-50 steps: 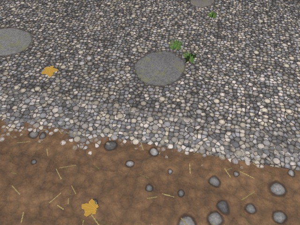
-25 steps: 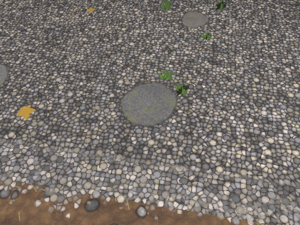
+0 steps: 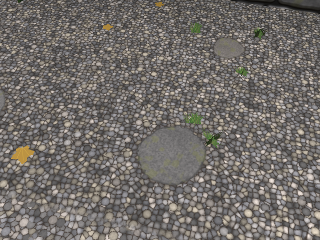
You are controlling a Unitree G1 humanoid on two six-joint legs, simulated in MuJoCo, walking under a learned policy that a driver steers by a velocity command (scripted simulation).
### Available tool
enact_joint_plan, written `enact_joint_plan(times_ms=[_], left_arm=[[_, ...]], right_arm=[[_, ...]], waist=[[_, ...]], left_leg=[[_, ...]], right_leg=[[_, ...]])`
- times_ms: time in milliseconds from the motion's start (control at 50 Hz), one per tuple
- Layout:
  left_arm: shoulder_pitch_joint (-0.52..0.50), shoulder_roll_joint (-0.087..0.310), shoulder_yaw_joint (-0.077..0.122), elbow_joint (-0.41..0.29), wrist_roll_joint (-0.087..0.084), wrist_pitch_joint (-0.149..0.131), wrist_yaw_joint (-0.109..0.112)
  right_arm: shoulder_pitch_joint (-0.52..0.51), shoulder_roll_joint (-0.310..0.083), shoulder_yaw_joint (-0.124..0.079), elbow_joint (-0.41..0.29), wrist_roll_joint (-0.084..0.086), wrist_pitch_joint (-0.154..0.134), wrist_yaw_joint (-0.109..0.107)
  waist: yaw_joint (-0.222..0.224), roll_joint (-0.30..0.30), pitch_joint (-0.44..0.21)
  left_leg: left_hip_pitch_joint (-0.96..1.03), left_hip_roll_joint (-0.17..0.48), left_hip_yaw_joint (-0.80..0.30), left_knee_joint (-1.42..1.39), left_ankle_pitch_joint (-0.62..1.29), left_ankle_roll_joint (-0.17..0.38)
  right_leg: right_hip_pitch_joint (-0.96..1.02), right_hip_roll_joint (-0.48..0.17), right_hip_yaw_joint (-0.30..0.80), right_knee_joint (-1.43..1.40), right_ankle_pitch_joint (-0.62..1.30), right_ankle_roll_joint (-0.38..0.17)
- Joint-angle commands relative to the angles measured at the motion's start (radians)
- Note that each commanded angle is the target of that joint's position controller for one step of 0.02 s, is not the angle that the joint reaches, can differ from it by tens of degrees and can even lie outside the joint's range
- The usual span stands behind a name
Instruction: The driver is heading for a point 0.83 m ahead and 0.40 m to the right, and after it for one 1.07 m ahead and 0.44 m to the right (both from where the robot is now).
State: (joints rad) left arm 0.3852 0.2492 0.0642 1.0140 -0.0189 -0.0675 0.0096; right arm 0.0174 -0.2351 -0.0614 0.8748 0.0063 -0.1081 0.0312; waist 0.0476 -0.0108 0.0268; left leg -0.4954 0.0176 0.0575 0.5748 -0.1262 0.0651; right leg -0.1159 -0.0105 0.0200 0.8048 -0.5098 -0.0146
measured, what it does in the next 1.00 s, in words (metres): walks ahead, turning right: right foot, then left foot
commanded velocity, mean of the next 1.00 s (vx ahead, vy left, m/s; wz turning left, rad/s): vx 0.50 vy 0.00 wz -0.51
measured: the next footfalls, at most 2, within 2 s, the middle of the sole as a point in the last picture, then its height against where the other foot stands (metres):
right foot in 0.50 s outside the picture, level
left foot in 1.00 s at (194, 172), level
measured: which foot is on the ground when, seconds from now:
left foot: down 0.00-0.52, up 0.54-0.98, down 1.00-1.00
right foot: up 0.00-0.48, down 0.50-1.00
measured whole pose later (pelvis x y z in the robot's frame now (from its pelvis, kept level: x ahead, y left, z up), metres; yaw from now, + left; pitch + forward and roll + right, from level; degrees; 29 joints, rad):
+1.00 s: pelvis +0.56 -0.12 +0.00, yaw -33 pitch +3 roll +0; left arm 0.38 0.28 0.09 0.78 -0.02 -0.04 0.02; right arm 0.00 -0.26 -0.06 0.75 0.00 -0.13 0.02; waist 0.08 0.02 0.00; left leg -0.47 -0.01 -0.04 0.46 -0.02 0.01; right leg -0.09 0.10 0.22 0.54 -0.47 -0.06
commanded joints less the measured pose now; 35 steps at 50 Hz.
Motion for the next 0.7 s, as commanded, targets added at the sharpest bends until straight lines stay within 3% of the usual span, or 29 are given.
enact_joint_plan(times_ms=[20, 40, 60, 80, 100, 140, 240, 280, 360, 400, 440, 480, 500, 520, 540, 560, 580, 600, 620, 640, 700], left_arm=[[-0.036, 0.130, 0.019, -0.095, -0.038, -0.048, -0.003], [-0.083, 0.127, 0.021, -0.105, -0.033, -0.046, 0.005], [-0.103, 0.117, 0.030, -0.106, -0.020, -0.036, 0.012], [-0.075, 0.097, 0.034, -0.101, -0.018, -0.020, 0.012], [-0.055, 0.070, 0.032, -0.098, -0.019, -0.006, 0.010], [-0.066, 0.044, 0.033, -0.110, -0.020, 0.015, 0.009], [-0.182, 0.043, 0.035, -0.161, -0.006, 0.021, -0.005], [-0.251, 0.034, 0.027, -0.185, -0.002, 0.018, -0.019], [-0.389, 0.016, 0.011, -0.251, -0.001, 0.017, -0.045], [-0.422, 0.021, 0.009, -0.283, -0.004, 0.019, -0.060], [-0.400, 0.049, 0.021, -0.304, -0.006, 0.021, -0.071], [-0.247, 0.113, 0.054, -0.286, -0.012, 0.024, -0.073], [-0.082, 0.174, 0.088, -0.246, -0.013, 0.024, -0.061], [0.038, 0.275, 0.119, -0.219, -0.008, 0.034, -0.036], [-0.025, 0.334, 0.119, -0.250, -0.006, 0.023, -0.037], [0.017, 0.250, 0.090, -0.253, 0.007, 0.014, -0.043], [-0.013, 0.194, 0.076, -0.250, 0.010, 0.003, -0.042], [-0.087, 0.157, 0.065, -0.262, 0.003, -0.006, -0.044], [-0.153, 0.122, 0.053, -0.279, 0.005, -0.010, -0.041], [-0.186, 0.110, 0.046, -0.296, 0.013, -0.011, -0.036], [-0.162, 0.154, 0.054, -0.300, 0.008, -0.016, -0.018]], right_arm=[[0.326, -0.166, -0.045, 0.042, 0.001, -0.002, -0.015], [0.243, -0.133, -0.034, 0.026, -0.003, -0.005, -0.016], [0.189, -0.099, -0.026, 0.024, -0.010, -0.008, -0.014], [0.167, -0.078, -0.019, 0.029, -0.021, -0.012, -0.013], [0.165, -0.071, -0.020, 0.037, -0.024, -0.013, -0.013], [0.176, -0.094, -0.027, 0.052, -0.022, -0.018, -0.020], [0.211, -0.131, -0.037, 0.063, -0.027, -0.013, -0.047], [0.223, -0.141, -0.038, 0.061, -0.022, -0.008, -0.053], [0.308, -0.164, -0.045, 0.078, -0.009, 0.014, -0.060], [0.324, -0.176, -0.050, 0.079, 0.000, 0.030, -0.060], [0.300, -0.205, -0.058, 0.065, 0.007, 0.043, -0.063], [0.269, -0.236, -0.065, 0.050, 0.013, 0.059, -0.069], [0.247, -0.233, -0.061, 0.041, 0.017, 0.061, -0.069], [0.262, -0.180, -0.044, 0.014, -0.010, 0.049, -0.067], [0.319, -0.058, -0.008, -0.043, -0.015, 0.009, -0.052], [0.203, -0.141, -0.022, -0.068, 0.027, -0.037, -0.034], [0.145, -0.150, -0.024, -0.089, 0.052, -0.054, -0.027], [0.145, -0.142, -0.024, -0.075, 0.035, -0.058, -0.032], [0.150, -0.159, -0.035, -0.064, 0.010, -0.049, -0.040], [0.173, -0.164, -0.042, -0.061, 0.003, -0.032, -0.039], [0.149, -0.132, -0.039, -0.086, -0.017, 0.001, -0.042]], waist=[[-0.163, 0.175, -0.239], [-0.129, 0.098, -0.163], [-0.101, 0.084, -0.101], [-0.066, 0.110, -0.080], [-0.052, 0.118, -0.067], [-0.037, 0.097, -0.030], [-0.049, 0.062, 0.014], [-0.070, 0.054, 0.032], [-0.121, 0.035, 0.079], [-0.122, 0.045, 0.085], [-0.083, 0.081, 0.045], [0.016, 0.120, -0.054], [0.105, 0.098, -0.138], [0.122, -0.064, -0.225], [0.002, -0.249, -0.327], [0.073, -0.120, -0.362], [0.062, -0.089, -0.241], [0.008, 0.009, -0.150], [-0.028, 0.017, -0.115], [-0.058, 0.007, -0.100], [-0.075, 0.005, -0.070]], left_leg=[[0.754, 0.363, -0.571, -0.272, -0.194, 0.181], [0.602, 0.330, -0.450, -0.301, -0.126, 0.149], [0.476, 0.295, -0.355, -0.340, -0.071, 0.127], [0.399, 0.268, -0.278, -0.373, -0.039, 0.112], [0.358, 0.256, -0.231, -0.400, -0.019, 0.109], [0.322, 0.252, -0.146, -0.436, 0.053, 0.114], [0.367, 0.235, 0.010, -0.458, 0.170, 0.100], [0.379, 0.224, 0.068, -0.465, 0.182, 0.086], [0.515, 0.261, 0.125, -0.432, 0.240, 0.080], [0.586, 0.282, 0.148, -0.381, 0.336, 0.073], [0.617, 0.289, 0.178, -0.278, 0.639, 0.054], [0.607, 0.278, 0.196, -0.036, 0.913, 0.031], [0.508, 0.238, 0.213, 0.186, 0.838, -0.005], [0.224, 0.178, 0.210, 0.517, 0.355, -0.052], [-0.175, -0.061, 0.035, 0.852, -0.442, -0.105], [-0.285, -0.024, -0.154, 0.896, -0.426, -0.074], [-0.339, 0.021, -0.146, 0.852, -0.351, -0.045], [-0.292, 0.070, -0.146, 0.749, -0.277, -0.038], [-0.215, 0.101, -0.143, 0.658, -0.239, -0.044], [-0.150, 0.118, -0.148, 0.618, -0.214, -0.052], [-0.116, 0.110, -0.121, 0.471, -0.147, -0.100]], right_leg=[[-0.669, -0.026, 0.107, 0.535, 0.010, -0.036], [-0.631, -0.081, 0.083, 0.498, 0.108, -0.038], [-0.585, -0.110, 0.080, 0.443, 0.171, -0.037], [-0.522, -0.135, 0.090, 0.412, 0.213, -0.040], [-0.490, -0.142, 0.089, 0.393, 0.233, -0.043], [-0.512, -0.151, 0.088, 0.355, 0.274, -0.039], [-0.611, -0.135, 0.087, 0.141, 0.503, -0.018], [-0.591, -0.125, 0.036, 0.030, 0.573, -0.019], [-0.636, -0.109, -0.034, -0.104, 0.556, -0.037], [-0.638, -0.090, -0.070, -0.140, 0.482, -0.055], [-0.537, -0.035, -0.126, -0.154, 0.386, -0.087], [-0.318, 0.045, -0.169, -0.162, 0.303, -0.135], [-0.068, 0.082, -0.153, -0.250, 0.379, -0.176], [0.229, -0.090, 0.129, -0.264, 0.396, -0.238], [0.491, -0.315, 0.745, -0.438, 0.248, -0.441], [0.511, -0.326, 0.780, -0.527, 0.243, -0.411], [0.420, -0.294, 0.617, -0.514, 0.310, -0.366], [0.254, -0.242, 0.482, -0.513, 0.412, -0.326], [0.124, -0.204, 0.391, -0.522, 0.494, -0.297], [0.039, -0.183, 0.355, -0.544, 0.536, -0.291], [-0.080, -0.155, 0.292, -0.583, 0.620, -0.296]])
